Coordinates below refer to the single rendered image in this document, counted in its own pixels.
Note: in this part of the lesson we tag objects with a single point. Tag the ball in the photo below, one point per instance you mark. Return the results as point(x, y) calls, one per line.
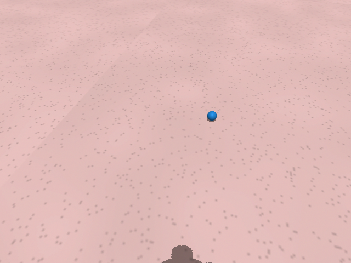
point(211, 115)

